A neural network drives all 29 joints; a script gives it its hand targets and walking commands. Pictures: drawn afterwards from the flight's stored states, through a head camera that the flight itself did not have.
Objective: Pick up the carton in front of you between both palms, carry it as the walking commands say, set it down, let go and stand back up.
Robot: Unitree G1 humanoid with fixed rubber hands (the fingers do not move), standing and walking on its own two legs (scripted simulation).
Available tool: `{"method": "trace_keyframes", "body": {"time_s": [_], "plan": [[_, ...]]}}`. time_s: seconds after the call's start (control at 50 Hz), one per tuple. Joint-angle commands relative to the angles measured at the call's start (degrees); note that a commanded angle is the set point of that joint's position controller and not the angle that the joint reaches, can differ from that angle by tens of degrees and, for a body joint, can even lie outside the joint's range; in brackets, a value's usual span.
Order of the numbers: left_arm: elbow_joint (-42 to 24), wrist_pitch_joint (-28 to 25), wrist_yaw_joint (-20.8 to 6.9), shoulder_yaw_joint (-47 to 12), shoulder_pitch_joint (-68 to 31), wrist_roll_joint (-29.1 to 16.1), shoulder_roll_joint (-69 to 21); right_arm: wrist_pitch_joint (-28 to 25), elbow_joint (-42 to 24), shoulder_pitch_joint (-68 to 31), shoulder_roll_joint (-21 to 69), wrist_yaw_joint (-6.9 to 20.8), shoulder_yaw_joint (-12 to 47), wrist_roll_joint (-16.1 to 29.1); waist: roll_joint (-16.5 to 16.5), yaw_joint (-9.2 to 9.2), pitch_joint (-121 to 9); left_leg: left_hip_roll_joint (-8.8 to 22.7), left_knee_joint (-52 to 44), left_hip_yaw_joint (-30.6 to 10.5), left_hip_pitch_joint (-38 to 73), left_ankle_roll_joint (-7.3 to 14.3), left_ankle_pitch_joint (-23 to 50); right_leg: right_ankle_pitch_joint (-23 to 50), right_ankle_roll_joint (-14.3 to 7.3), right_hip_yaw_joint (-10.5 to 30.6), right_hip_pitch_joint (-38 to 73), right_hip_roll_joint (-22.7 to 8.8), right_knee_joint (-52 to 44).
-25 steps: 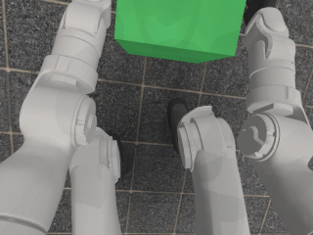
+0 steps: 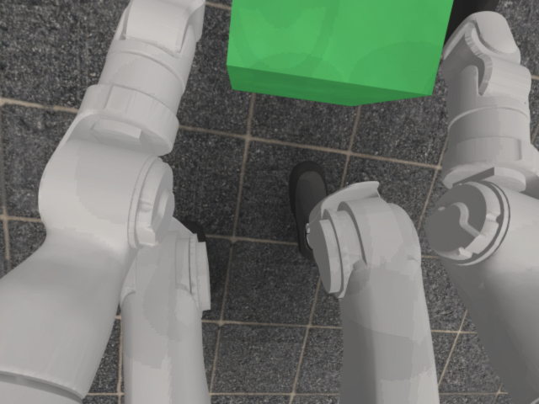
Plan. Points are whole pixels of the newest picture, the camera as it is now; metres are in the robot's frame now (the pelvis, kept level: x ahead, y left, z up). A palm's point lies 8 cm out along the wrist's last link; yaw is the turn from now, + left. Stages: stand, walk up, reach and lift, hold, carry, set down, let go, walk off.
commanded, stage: set down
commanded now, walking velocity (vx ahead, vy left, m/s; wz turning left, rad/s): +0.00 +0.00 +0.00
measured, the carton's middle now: (319, 11) +0.51 -0.16 -0.25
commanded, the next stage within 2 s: let go in 1.66 s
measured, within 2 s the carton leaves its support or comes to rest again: rests again in 0.38 s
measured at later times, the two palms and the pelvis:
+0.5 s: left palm out of the picture +0.57 +0.03 -0.20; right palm (457, 40) +0.45 -0.31 -0.19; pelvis -0.01 -0.01 +0.00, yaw -1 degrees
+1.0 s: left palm out of the picture +0.60 +0.01 -0.07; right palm out of the picture +0.46 -0.33 -0.08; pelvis -0.01 -0.02 +0.05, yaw -2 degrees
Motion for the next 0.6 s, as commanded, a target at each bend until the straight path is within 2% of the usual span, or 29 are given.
{"method": "trace_keyframes", "body": {"time_s": [0.0,0.16,0.26,0.3,0.38,0.44,0.52,0.58], "plan": [[-6.8,-3.7,-9.0,-7.6,-21.3,-1.8,-35.7,-0.3,-1.1,-23.1,36.8,10.3,12.5,2.8,11.9,-2.48,-49.0,0.5,-14.0,2.0,16.1,1.3,16.5,16.4,-2.2,-6.8,30.4,5.0,-1.3],[-4.0,-3.5,-8.9,-5.3,-17.7,0.9,-30.1,-1.2,0.9,-22.4,31.9,9.1,10.9,2.6,11.3,-0.56,-44.4,1.1,-13.4,1.8,14.2,1.8,14.4,14.2,-2.2,-5.9,29.2,5.1,-0.8],[-4.4,-3.8,-8.2,-5.5,-18.6,1.2,-24.9,-2.5,1.8,-20.6,28.2,7.5,8.9,2.8,10.8,-0.66,-44.8,1.9,-12.8,1.5,15.4,1.3,13.9,14.4,-1.6,-6.2,31.2,4.6,-0.5],[-5.1,-4.2,-6.9,-5.3,-18.6,0.9,-19.0,-3.7,2.6,-17.9,22.7,5.6,7.0,3.0,10.7,-1.11,-46.1,2.7,-12.5,1.3,17.1,0.5,14.5,15.4,-1.1,-6.5,33.0,4.3,-0.5],[-4.5,-5.7,0.1,-4.5,-16.7,-1.9,9.9,-9.0,5.8,-9.3,-5.8,-2.9,1.3,5.0,11.0,-2.71,-48.7,5.4,-12.8,0.0,20.5,-1.0,16.5,18.5,-0.8,-7.1,35.7,2.8,-0.5],[-4.0,-5.7,1.0,-8.2,-20.0,-6.2,12.3,-11.3,7.8,-10.7,-11.3,-5.9,3.3,8.9,12.4,-4.44,-50.6,6.4,-12.4,-1.0,21.7,-1.5,17.0,19.4,-1.3,-6.6,36.2,2.0,-0.5],[-6.3,-5.9,-0.8,-14.0,-23.2,-12.4,10.0,-12.7,8.4,-12.2,-13.7,-6.3,6.3,11.9,13.9,-8.34,-53.1,6.5,-11.6,-1.3,22.0,-1.9,17.2,21.3,-2.2,-6.7,36.6,0.8,-1.1],[-7.5,-5.7,-1.5,-15.1,-23.0,-14.6,9.8,-12.9,6.6,-12.1,-15.1,-6.5,7.5,12.8,13.8,-10.46,-56.8,6.1,-11.1,-0.4,22.4,-2.2,17.1,23.3,-2.4,-7.2,40.5,0.8,-1.9]]}}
